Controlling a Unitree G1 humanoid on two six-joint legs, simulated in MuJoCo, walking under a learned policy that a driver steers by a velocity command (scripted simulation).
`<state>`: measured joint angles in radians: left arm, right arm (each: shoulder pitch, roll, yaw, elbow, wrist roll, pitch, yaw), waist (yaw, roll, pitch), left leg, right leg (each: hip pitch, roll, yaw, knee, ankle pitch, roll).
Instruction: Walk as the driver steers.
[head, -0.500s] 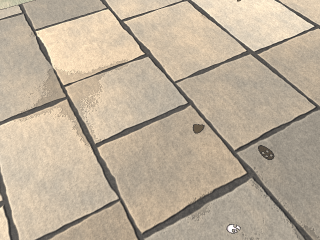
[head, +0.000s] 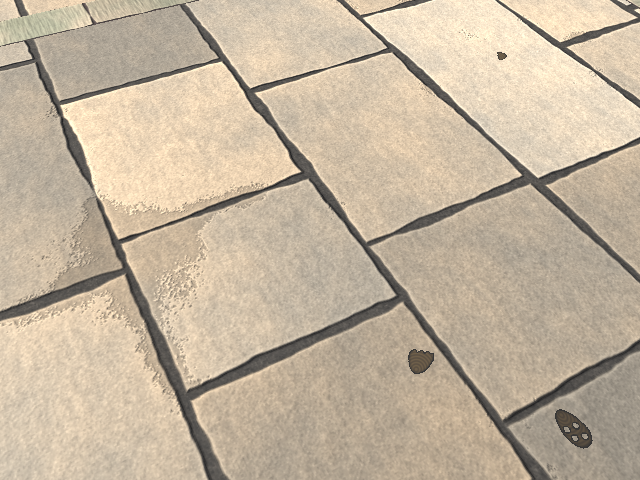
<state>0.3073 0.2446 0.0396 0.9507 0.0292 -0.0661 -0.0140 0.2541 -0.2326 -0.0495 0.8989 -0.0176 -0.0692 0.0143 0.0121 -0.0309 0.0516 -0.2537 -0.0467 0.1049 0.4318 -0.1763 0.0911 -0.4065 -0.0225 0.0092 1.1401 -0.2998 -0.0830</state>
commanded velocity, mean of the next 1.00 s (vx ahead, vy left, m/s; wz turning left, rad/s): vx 0.50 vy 0.00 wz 0.20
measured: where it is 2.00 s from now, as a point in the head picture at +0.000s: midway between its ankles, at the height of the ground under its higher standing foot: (281, 336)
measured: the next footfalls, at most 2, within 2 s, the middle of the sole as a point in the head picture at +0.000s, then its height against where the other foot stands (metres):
right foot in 0.38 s outside the picture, level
left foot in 0.94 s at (286, 406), level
